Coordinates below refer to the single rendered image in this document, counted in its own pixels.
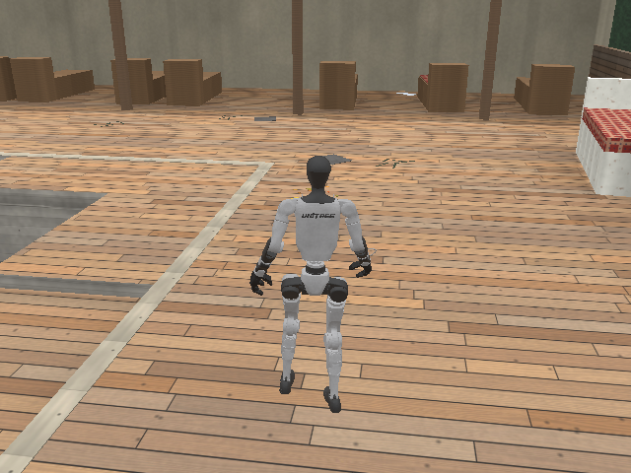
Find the robot left forearm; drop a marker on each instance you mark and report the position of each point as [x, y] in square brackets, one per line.
[264, 261]

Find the left robot hand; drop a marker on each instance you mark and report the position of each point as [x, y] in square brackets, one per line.
[255, 280]

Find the robot torso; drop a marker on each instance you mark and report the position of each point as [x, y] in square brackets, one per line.
[317, 227]

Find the right robot upper arm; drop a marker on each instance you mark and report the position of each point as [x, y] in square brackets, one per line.
[348, 209]

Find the robot right forearm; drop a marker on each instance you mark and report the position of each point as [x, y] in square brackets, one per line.
[363, 255]

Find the right robot hand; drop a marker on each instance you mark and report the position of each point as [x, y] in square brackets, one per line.
[365, 272]

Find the left robot upper arm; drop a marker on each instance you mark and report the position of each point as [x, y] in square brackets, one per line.
[285, 208]

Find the left robot shin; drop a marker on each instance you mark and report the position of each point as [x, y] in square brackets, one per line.
[287, 350]

